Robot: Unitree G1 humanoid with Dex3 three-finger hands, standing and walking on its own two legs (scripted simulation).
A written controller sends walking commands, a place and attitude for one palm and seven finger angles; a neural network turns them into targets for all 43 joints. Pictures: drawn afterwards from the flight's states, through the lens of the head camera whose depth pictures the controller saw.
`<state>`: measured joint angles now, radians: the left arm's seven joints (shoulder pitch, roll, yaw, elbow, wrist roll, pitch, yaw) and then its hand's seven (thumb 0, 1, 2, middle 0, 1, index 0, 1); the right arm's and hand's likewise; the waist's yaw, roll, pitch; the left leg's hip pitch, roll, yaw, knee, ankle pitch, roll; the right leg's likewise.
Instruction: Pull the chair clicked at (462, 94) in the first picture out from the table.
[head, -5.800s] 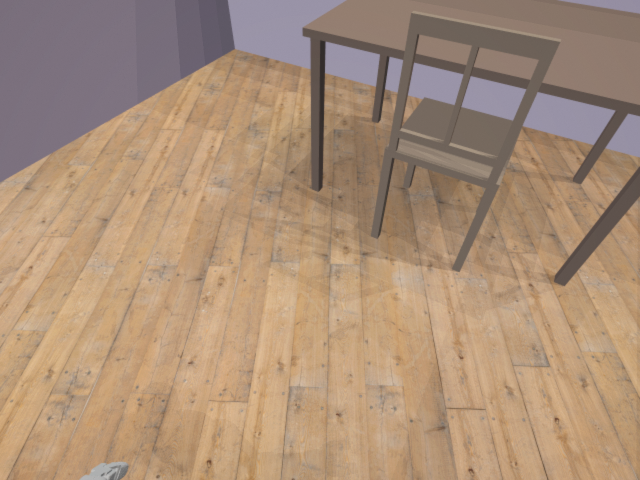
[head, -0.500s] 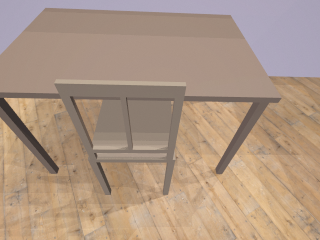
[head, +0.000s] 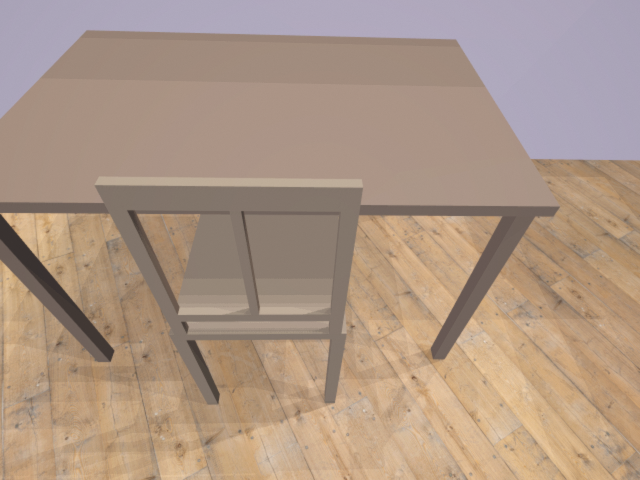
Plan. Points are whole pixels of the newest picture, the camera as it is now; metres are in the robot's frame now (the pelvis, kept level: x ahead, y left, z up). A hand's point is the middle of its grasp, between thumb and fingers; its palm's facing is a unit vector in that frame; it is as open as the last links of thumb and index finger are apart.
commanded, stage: shuffle to correct the standing spot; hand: left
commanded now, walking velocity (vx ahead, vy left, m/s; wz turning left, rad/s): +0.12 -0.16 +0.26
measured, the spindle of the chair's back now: (247, 267) +0.47 +0.15 -0.08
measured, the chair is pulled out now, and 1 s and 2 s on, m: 0.00 0.00 0.00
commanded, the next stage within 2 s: come to a stop and stand still in 0.02 s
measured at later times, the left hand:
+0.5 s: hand out of the picture +0.03 +0.14 -0.18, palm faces +0.08 -0.98 -0.18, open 7.4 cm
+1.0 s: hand out of the picture +0.02 +0.16 -0.17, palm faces +0.03 -0.98 -0.20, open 7.3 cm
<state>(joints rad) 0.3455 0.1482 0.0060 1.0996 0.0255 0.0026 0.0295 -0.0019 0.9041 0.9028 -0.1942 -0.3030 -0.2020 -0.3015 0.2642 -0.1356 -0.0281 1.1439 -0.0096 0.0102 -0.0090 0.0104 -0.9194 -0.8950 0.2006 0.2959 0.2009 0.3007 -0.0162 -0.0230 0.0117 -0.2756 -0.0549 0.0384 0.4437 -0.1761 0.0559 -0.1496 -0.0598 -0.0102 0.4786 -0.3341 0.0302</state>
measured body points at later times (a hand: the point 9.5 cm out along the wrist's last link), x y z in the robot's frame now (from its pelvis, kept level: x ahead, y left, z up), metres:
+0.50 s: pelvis +0.04 -0.02 -0.01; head +0.07 -0.02 +0.44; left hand +0.02 +0.19 -0.17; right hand +0.11 -0.26 -0.16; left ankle +0.04 +0.08 -0.73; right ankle -0.05 -0.14 -0.74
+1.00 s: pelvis +0.01 -0.01 +0.00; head +0.02 -0.01 +0.45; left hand +0.02 +0.21 -0.16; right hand +0.03 -0.25 -0.16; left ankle +0.04 +0.08 -0.74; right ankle -0.03 -0.13 -0.74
